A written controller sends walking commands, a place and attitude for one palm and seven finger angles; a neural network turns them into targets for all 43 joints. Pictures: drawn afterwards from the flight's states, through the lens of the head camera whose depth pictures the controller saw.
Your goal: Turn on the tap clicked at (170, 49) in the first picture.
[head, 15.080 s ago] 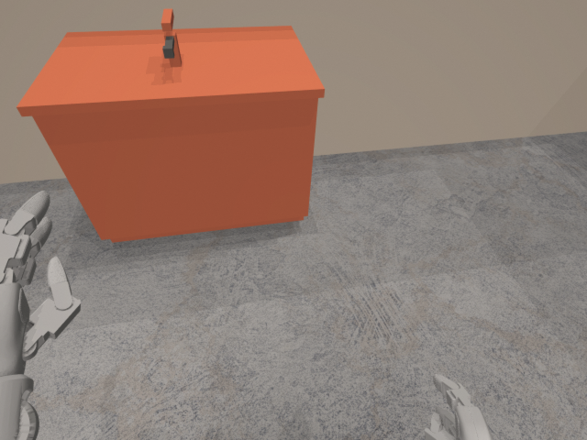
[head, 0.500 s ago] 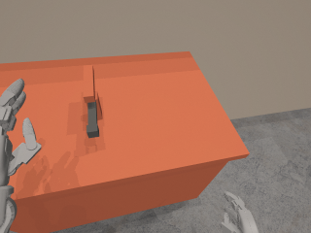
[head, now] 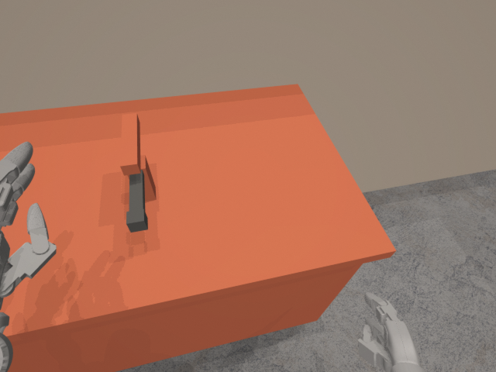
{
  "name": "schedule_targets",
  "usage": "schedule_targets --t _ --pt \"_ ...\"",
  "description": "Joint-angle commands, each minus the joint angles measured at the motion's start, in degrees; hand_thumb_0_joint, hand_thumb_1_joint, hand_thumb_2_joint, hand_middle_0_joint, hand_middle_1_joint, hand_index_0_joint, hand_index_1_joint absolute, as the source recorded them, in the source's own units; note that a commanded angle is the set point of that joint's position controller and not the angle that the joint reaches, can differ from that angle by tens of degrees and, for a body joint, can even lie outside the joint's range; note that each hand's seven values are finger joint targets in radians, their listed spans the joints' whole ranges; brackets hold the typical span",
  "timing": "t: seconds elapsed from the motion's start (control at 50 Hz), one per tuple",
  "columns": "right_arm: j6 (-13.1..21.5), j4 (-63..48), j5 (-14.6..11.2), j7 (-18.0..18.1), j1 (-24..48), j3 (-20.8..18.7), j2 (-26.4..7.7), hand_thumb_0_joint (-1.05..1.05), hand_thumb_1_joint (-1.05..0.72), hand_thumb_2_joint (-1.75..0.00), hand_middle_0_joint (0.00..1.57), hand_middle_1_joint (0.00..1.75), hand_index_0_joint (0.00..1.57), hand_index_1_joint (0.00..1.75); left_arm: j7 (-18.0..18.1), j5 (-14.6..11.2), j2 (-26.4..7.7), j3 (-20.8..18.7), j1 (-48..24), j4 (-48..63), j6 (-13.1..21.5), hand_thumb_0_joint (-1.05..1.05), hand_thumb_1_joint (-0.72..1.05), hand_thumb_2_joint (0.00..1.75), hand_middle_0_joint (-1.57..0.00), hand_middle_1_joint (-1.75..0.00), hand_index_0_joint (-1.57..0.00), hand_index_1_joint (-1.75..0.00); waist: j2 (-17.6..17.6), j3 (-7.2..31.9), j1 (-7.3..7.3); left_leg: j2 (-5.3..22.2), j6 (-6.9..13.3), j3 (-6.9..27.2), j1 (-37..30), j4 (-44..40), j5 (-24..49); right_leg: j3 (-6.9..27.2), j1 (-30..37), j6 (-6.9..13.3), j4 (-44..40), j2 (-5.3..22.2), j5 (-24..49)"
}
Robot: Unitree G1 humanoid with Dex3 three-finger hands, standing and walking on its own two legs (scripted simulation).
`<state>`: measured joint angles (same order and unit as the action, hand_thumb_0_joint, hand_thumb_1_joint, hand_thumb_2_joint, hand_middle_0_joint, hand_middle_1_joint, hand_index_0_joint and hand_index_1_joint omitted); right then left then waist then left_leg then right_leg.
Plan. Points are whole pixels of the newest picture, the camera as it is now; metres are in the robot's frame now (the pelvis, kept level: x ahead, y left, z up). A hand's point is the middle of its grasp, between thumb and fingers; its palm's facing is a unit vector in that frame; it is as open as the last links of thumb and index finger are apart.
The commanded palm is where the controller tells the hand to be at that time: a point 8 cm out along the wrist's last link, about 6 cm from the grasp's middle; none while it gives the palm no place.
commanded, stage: look again from close up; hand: left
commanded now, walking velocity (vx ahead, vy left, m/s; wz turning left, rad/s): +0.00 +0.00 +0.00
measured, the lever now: (137, 220) +0.33 +0.22 +0.03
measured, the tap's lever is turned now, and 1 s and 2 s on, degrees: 0 0 0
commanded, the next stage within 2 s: shuffle to correct the standing spot in 0.22 s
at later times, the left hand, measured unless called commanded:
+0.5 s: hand (40, 246) +0.21 +0.26 +0.16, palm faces +0.35 -0.85 -0.39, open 7.4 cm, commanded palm +0.16 +0.29 +0.17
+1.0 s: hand (118, 250) +0.22 +0.18 +0.16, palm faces +0.28 -0.86 -0.42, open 7.4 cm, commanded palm +0.16 +0.21 +0.17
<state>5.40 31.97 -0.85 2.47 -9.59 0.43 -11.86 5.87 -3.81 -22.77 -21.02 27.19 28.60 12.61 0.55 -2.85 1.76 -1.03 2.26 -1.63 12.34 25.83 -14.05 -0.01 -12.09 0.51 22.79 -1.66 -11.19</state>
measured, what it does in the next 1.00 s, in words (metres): shifts its weight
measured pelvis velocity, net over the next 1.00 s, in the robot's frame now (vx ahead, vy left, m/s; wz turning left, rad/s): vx -0.01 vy -0.06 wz -0.06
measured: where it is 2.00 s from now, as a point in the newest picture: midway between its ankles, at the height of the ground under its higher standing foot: outside the picture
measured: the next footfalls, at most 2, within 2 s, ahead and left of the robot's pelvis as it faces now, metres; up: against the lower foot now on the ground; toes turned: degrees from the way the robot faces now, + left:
none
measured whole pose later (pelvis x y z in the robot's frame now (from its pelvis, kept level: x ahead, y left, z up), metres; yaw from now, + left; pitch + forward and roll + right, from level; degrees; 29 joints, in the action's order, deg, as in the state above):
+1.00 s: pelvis -0.01 -0.06 -0.01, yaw -4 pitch +2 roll -1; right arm 3.9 32.2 -1.0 2.9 -12.6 -2.5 -13.7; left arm 4.5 -6.3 -23.4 -22.6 27.7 29.2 8.7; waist 0.0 -2.1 0.3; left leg 4.9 -1.4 -3.0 16.5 30.8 -15.9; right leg -3.8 -15.7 5.8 26.1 -6.2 -12.4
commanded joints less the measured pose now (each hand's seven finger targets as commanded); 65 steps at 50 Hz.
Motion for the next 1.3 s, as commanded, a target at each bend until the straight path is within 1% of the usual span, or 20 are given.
schedule_targets --t 0.0,0.02,0.1,0.12,0.2,0.24,0.32,0.38,0.46,0.54,0.6,0.64,0.7,0.72,0.84,0.98,1.02,1.14,1.2,1.28 --pt "3.09 -8.16 -0.33 0.62 4.01 -2.44 -6.91 0.0 -0.9 -0.9 0.2 0.3 0.2 0.3 0.98 0.22 -7.79 -5.33 -4.6 8.51 2.27 0.0 0.9 0.9 -0.2 -0.3 -0.2 -0.3 -2.51 8.64 -0.5 5.55 -1.32 4.66 -3.01 -4.92 9.2 5.68 2.73 0.58 -3.39 5.74 11.21" --pt "2.97 -7.89 0.02 0.61 3.51 -2.26 -6.91 0.0 -0.9 -0.9 0.2 0.3 0.2 0.3 0.86 0.24 -6.4 -3.77 -5.72 7.28 2.28 0.0 0.9 0.9 -0.2 -0.3 -0.2 -0.3 -1.7 8.54 -0.65 5.41 -1.11 4.98 -2.25 -5.55 7.26 5.19 3.07 0.49 -3.88 5.55 9.11" --pt "3.4 -8.13 -0.33 0.59 4.74 -2.13 -6.81 0.0 -0.9 -0.9 0.2 0.3 0.2 0.3 0.93 0.97 -7.78 -3.79 -9.26 8.57 2.16 0.0 0.9 0.9 -0.2 -0.3 -0.2 -0.3 -2.43 5.91 -0.54 5.33 -0.84 5.43 -1.35 -7.19 2.16 5.58 1.49 0.51 -5.83 5.12 3.6" --pt "3.25 -7.92 0.03 0.5 4.05 -1.97 -6.97 0.0 -0.9 -0.9 0.2 0.3 0.2 0.3 0.77 1.04 -6.08 -2.04 -10.25 8.37 2.51 0.0 0.9 0.9 -0.2 -0.3 -0.2 -0.3 -3.21 5.93 -0.75 5.27 -0.74 5.93 -0.25 -8.03 0.41 4.95 2.17 0.58 -5.78 4.85 1.6" --pt "3.77 -8.33 -0.18 0.29 4.67 -1.98 -6.68 0.0 -0.9 -0.9 0.2 0.3 0.2 0.3 1.01 1.63 -9.14 -4.91 -10.23 10.97 3.08 0.0 0.9 0.9 -0.2 -0.3 -0.2 -0.3 -5.95 5.87 -0.39 5.74 -0.6 6.71 1.91 -9.67 -2.72 4.27 4.42 0.59 -4.7 4.15 1.28" --pt "3.84 -8.7 0.01 0.24 3.78 -2.09 -6.6 0.0 -0.9 -0.9 0.2 0.3 0.2 0.3 0.9 1.49 -8.58 -4.98 -8.76 10.76 3.36 0.0 0.9 0.9 -0.2 -0.3 -0.2 -0.3 -4.83 7.06 -0.29 5.76 -0.49 6.84 2.84 -9.62 -2.64 3.86 6.49 0.56 -4.04 4.09 2.22" --pt "4.02 -8.26 0.02 0.01 3.1 -2.14 -6.45 0.0 -0.9 -0.9 0.2 0.3 0.2 0.3 0.46 0.83 -7.88 -5.58 -5.07 9.95 3.54 0.0 0.9 0.9 -0.2 -0.3 -0.2 -0.3 -3.89 8.76 -0.42 6.2 -1.24 6.74 0.75 -8.95 2.19 3.29 6.31 0.64 -3.06 3.8 6.04" --pt "3.98 -8.68 -0.23 -0.13 2.4 -2.87 -6.81 0.0 -0.9 -0.9 0.2 0.3 0.2 0.3 0.09 0.45 -8.08 -6.0 -6.5 10.82 3.56 0.0 0.9 0.9 -0.2 -0.3 -0.2 -0.3 -5.02 8.8 -0.39 9.07 -2.82 7.52 -1.6 -9.24 7.86 2.81 4.04 0.35 -0.05 2.63 7.77" --pt "3.83 -8.68 -0.06 -0.54 1.75 -3.47 -6.64 0.0 -0.9 -0.9 0.2 0.3 0.2 0.3 -0.63 0.37 -7.23 -4.85 -8.22 10.16 3.19 0.0 0.9 0.9 -0.2 -0.3 -0.2 -0.3 -8.0 8.19 -0.39 14.22 -2.84 7.67 -4.68 -9.38 16.19 0.82 -1.31 -0.21 6.46 1.99 0.6" --pt "3.72 -8.94 0.57 -1.29 1.36 -3.72 -6.5 0.0 -0.9 -0.9 0.2 0.3 0.2 0.3 -0.96 0.82 -7.08 -3.83 -10.67 11.51 2.45 0.0 0.9 0.9 -0.2 -0.3 -0.2 -0.3 -9.29 7.35 -0.51 16.2 -1.88 7.8 -5.89 -7.55 22.26 -0.74 -3.31 -0.4 7.36 2.55 -4.14" --pt "3.31 -9.48 0.04 -2.04 2.48 -3.61 -6.61 0.0 -0.9 -0.9 0.2 0.3 0.2 0.3 -0.66 0.99 -8.45 -5.03 -10.52 13.15 1.67 0.0 0.9 0.9 -0.2 -0.3 -0.2 -0.3 -7.23 8.69 -0.64 13.78 -2.41 5.52 -5.23 -1.93 24.28 -1.29 1.63 0.38 0.13 2.99 6.13" --pt "3.19 -10.15 -0.29 -1.87 2.01 -4.36 -6.82 0.0 -0.9 -0.9 0.2 0.3 0.2 0.3 -0.69 0.19 -8.27 -5.66 -8.09 12.84 1.47 0.0 0.9 0.9 -0.2 -0.3 -0.2 -0.3 -3.5 10.32 -0.84 10.78 -2.44 4.5 -2.08 0.53 17.44 1.74 5.28 1.82 -0.43 4.15 13.61" --pt "2.42 -10.35 -0.51 -1.51 2.01 -4.26 -6.62 0.0 -0.9 -0.9 0.2 0.3 0.2 0.3 -0.56 -1.38 -10.47 -9.2 -0.78 12.61 0.81 0.0 0.9 0.9 -0.2 -0.3 -0.2 -0.3 -1.71 10.28 -1.13 7.67 -2.18 3.31 -1.28 1.81 6.95 5.95 1.49 3.89 -1.6 6.54 11.88" --pt "2.04 -10.21 -0.1 -1.29 2.04 -4.06 -6.51 0.0 -0.9 -0.9 0.2 0.3 0.2 0.3 -0.67 -1.8 -9.14 -8.11 -0.89 12.93 0.89 0.0 0.9 0.9 -0.2 -0.3 -0.2 -0.3 -2.31 10.61 -1.4 7.59 -1.84 2.97 -0.94 1.68 4.5 6.49 0.62 3.85 -1.75 6.74 9.97" --pt "1.94 -10.13 -0.15 0.46 2.58 -4.39 -6.88 0.0 -0.9 -0.9 0.2 0.3 0.2 0.3 -0.79 -2.57 -10.88 -9.57 -1.36 13.2 0.35 0.0 0.9 0.9 -0.2 -0.3 -0.2 -0.3 -2.77 10.25 -1.31 9.56 -0.75 3.3 -0.88 0.75 5.13 5.62 -1.0 1.24 -1.14 5.38 9.05" --pt "1.78 -9.17 -0.48 0.66 1.0 -4.99 -7.37 0.0 -0.9 -0.9 0.2 0.3 0.2 0.3 -0.38 -2.23 -9.47 -7.08 -3.12 11.19 -1.04 0.0 0.9 0.9 -0.2 -0.3 -0.2 -0.3 2.43 9.74 -1.6 5.68 -0.64 -0.14 -1.31 6.45 -0.97 9.89 -3.67 -0.4 -6.72 8.4 3.82" --pt "1.69 -8.79 -0.39 0.52 1.63 -4.41 -7.07 0.0 -0.9 -0.9 0.2 0.3 0.2 0.3 0.05 -2.09 -9.26 -6.43 -3.55 11.84 -0.97 0.0 0.9 0.9 -0.2 -0.3 -0.2 -0.3 2.2 9.33 -1.8 5.66 -0.39 -0.2 -1.3 5.97 -0.14 9.23 -3.82 -0.44 -7.16 8.8 3.34" --pt "1.43 -9.16 0.06 0.75 2.31 -4.47 -7.29 0.0 -0.9 -0.9 0.2 0.3 0.2 0.3 0.23 -1.84 -11.43 -8.29 -3.3 14.74 -0.12 0.0 0.9 0.9 -0.2 -0.3 -0.2 -0.3 -3.57 9.17 -1.15 9.43 0.41 2.35 -1.84 1.49 6.25 6.08 -1.6 -3.04 -3.11 6.0 9.53" --pt "1.32 -9.28 -0.22 0.54 2.46 -4.47 -7.08 0.0 -0.9 -0.9 0.2 0.3 0.2 0.3 -0.14 -1.8 -12.07 -8.97 -2.88 15.52 -0.17 0.0 0.9 0.9 -0.2 -0.3 -0.2 -0.3 -5.37 9.97 -1.23 10.27 0.14 2.48 -2.12 1.7 11.2 4.55 0.2 -2.53 -1.09 5.52 14.84" --pt "1.1 -9.67 -0.12 0.35 0.81 -4.99 -7.42 0.0 -0.9 -0.9 0.2 0.3 0.2 0.3 -0.83 -2.0 -11.0 -8.68 -0.52 12.96 -0.55 0.0 0.9 0.9 -0.2 -0.3 -0.2 -0.3 -3.45 11.08 -1.3 10.56 -0.24 2.31 -0.81 3.28 12.09 4.4 2.35 -1.89 0.0 5.78 17.14"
